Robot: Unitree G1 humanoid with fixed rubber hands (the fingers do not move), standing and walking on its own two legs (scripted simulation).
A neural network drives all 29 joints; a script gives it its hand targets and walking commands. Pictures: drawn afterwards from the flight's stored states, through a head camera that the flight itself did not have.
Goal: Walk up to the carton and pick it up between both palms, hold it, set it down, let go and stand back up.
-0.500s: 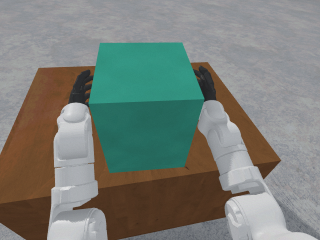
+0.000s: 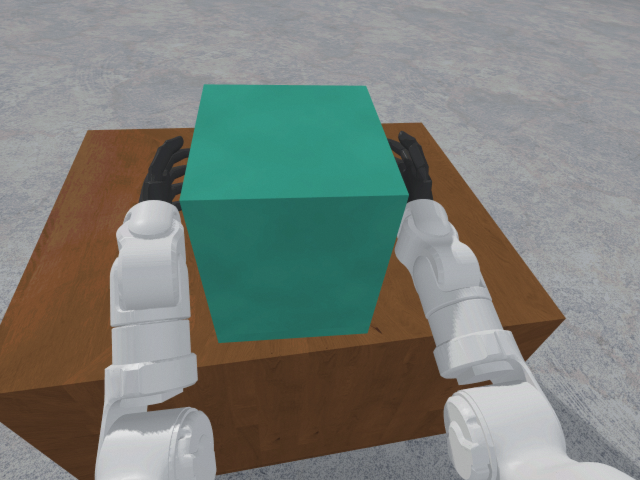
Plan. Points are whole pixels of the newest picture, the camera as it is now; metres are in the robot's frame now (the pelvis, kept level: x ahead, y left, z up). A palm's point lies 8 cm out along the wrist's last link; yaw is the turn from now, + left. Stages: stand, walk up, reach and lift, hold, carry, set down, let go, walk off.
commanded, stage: hold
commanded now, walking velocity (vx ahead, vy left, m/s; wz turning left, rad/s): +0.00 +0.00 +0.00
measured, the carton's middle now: (290, 216) +0.39 +0.01 +0.14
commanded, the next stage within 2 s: set down in 1.12 s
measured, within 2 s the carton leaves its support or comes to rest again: neither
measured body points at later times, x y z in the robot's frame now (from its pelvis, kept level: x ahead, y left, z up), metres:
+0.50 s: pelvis +0.01 +0.00 +0.00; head -0.05 +0.03 +0.44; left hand +0.38 +0.16 +0.20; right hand +0.38 -0.13 +0.21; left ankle +0.04 +0.12 -0.75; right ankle +0.01 -0.11 -0.75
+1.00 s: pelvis +0.00 +0.00 +0.00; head -0.04 +0.03 +0.45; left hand +0.38 +0.16 +0.20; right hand +0.38 -0.14 +0.20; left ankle +0.04 +0.12 -0.75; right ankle +0.01 -0.11 -0.75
